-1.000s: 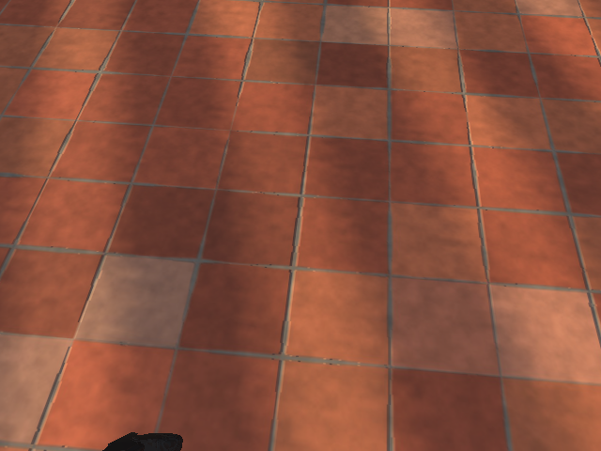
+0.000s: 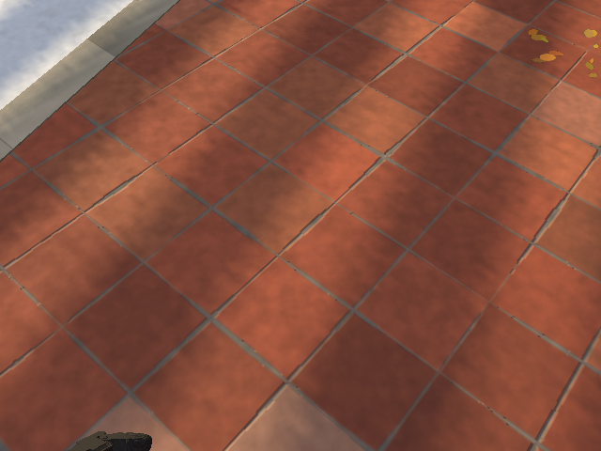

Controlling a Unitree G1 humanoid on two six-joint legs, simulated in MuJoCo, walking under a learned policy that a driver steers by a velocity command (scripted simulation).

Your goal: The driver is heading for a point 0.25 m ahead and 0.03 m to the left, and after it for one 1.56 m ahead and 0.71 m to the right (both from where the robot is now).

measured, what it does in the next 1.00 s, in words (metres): walks ahead, turning right: right foot, then left foot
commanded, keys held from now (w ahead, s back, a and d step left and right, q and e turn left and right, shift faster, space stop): w+q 0.02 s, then e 0.98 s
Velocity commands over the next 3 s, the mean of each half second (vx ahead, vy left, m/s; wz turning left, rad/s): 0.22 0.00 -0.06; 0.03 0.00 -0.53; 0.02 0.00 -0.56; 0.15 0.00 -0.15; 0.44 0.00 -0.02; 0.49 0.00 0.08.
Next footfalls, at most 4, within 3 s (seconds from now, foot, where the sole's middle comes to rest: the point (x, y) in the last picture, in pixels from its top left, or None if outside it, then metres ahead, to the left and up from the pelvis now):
0.10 right None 0.25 -0.12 -0.78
0.62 left None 0.24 0.07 -0.78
1.08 right None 0.12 -0.12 -0.78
1.60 left None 0.26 0.01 -0.78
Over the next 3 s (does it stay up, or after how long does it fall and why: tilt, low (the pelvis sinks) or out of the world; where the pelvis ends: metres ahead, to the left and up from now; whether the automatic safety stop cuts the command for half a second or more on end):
stays up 0.55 -0.42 -0.02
